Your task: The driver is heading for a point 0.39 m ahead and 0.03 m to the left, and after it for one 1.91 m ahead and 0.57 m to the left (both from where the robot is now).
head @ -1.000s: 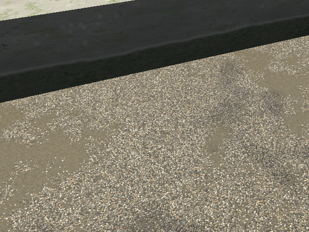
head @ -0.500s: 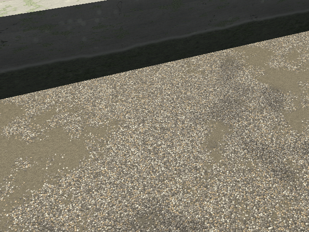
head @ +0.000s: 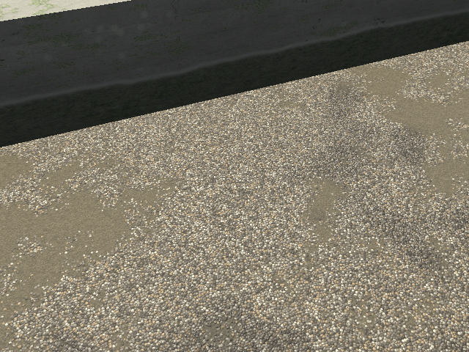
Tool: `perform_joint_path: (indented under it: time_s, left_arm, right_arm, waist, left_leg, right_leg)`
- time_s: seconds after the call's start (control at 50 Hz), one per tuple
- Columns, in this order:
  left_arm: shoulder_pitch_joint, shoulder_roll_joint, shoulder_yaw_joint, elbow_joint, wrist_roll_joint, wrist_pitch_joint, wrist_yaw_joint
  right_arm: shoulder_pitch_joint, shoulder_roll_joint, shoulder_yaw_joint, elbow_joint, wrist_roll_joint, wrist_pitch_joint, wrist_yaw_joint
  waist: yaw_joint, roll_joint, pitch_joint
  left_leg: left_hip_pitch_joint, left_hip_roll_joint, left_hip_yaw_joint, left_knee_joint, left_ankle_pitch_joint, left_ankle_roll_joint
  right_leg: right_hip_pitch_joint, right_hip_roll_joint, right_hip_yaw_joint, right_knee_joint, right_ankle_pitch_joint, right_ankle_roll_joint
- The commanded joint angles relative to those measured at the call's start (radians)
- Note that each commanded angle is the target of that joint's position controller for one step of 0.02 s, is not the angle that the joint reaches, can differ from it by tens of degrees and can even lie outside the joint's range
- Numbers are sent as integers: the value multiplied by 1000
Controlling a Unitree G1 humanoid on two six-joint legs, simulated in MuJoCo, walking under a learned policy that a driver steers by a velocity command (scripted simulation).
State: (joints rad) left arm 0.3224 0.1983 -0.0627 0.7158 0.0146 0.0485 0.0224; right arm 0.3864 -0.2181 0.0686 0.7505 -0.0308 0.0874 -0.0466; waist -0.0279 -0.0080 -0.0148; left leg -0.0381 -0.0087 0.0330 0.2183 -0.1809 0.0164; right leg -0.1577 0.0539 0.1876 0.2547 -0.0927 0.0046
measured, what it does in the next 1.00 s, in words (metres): stands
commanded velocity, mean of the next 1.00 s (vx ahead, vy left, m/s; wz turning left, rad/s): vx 0.30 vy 0.00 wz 0.00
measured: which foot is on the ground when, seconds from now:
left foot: down 0.00-1.00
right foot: down 0.00-1.00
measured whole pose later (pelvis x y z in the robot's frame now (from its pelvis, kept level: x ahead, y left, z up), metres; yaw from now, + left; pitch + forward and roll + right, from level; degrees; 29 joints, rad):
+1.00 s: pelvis +0.01 -0.01 +0.00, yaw +0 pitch -1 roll +0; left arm 0.06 0.24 -0.15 0.50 0.07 0.02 -0.01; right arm 0.20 -0.26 0.14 0.50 -0.09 0.07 0.00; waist -0.03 0.00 -0.01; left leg -0.06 0.02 0.01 0.31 -0.24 -0.01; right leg -0.17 0.08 0.17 0.32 -0.13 -0.02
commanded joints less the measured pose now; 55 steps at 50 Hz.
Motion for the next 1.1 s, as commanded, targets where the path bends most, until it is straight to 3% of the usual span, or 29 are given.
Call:
perform_joint_path:
  time_s: [0.02, 0.08, 0.12, 0.18, 0.24, 0.42, 0.46, 0.68, 0.86, 0.88, 1.04, 1.06, 1.1]
  left_arm:
    - [-5, 117, 35, -75, -8, -11, 9]
    - [-5, 93, 28, -75, 0, -9, 9]
    - [-3, 87, 27, -73, 0, -10, 6]
    - [14, 85, 26, -64, 0, -10, 6]
    - [-25, 84, 19, -84, 5, -10, 9]
    - [-98, 80, -15, -168, 27, -33, 3]
    - [-116, 81, -21, -187, 40, -35, 2]
    - [-248, 95, -47, -276, 58, -38, -16]
    - [-329, 113, -57, -306, 65, -38, -23]
    - [-334, 117, -58, -307, 58, -39, -25]
    - [-360, 125, -63, -311, 59, -43, -30]
    - [-373, 115, -64, -302, 63, -46, -33]
    - [-378, 119, -62, -298, 60, -49, -38]
  right_arm:
    - [43, -123, -28, -52, 13, -12, 2]
    - [66, -92, -22, -42, 2, 4, 9]
    - [68, -95, -24, -40, 1, 12, 11]
    - [76, -84, -19, -34, -1, 11, 12]
    - [37, -72, -10, -52, 0, -1, 8]
    - [-14, -92, 13, -133, -27, -18, 3]
    - [-34, -113, 12, -156, -30, -20, 8]
    - [-150, -127, 29, -263, -55, -23, 28]
    - [-213, -139, 34, -322, -60, -34, 41]
    - [-215, -130, 38, -326, -62, -32, 39]
    - [-236, -136, 39, -350, -60, -34, 40]
    - [-255, -124, 40, -349, -75, -38, 36]
    - [-261, -124, 39, -358, -69, -40, 31]
  waist:
    - [-1, 10, 15]
    - [-4, -2, -14]
    - [-1, 4, 9]
    - [3, 8, 11]
    - [6, 2, 61]
    - [-1, 7, 26]
    - [-3, 15, 17]
    - [-3, 5, -37]
    - [0, -2, -65]
    - [1, -11, -74]
    - [3, 1, -78]
    - [11, 4, -79]
    - [8, 1, -65]
  left_leg:
    - [81, 85, -94, -23, 184, 49]
    - [87, 86, -88, -22, 174, 51]
    - [72, 83, -85, -32, 134, 51]
    - [61, 80, -84, -52, 55, 49]
    - [20, 66, -83, -80, -61, 42]
    - [55, 62, -89, -33, 31, 38]
    - [60, 57, -84, -13, 61, 31]
    - [58, 66, -89, 58, 136, 11]
    - [31, 80, -100, 73, 93, -8]
    - [31, 88, -107, 69, 103, -2]
    - [16, 98, -118, 61, 54, -5]
    - [8, 94, -116, 57, 7, -5]
    - [1, 96, -118, 56, -6, -6]
  right_leg:
    - [-78, -75, 40, -43, 223, -57]
    - [-52, -67, 31, -35, 203, -62]
    - [-67, -66, 31, -43, 167, -66]
    - [-59, -68, 34, -64, 99, -65]
    - [-76, -58, 33, -90, 0, -58]
    - [-78, -39, 13, -34, 94, -51]
    - [-70, -31, 4, -5, 122, -52]
    - [-35, -51, 26, 54, 256, -58]
    - [-10, -72, 51, 59, 271, -61]
    - [-13, -80, 56, 52, 272, -60]
    - [-20, -87, 64, 40, 217, -55]
    - [-30, -87, 74, 27, 138, -57]
    - [-52, -85, 76, 20, 97, -56]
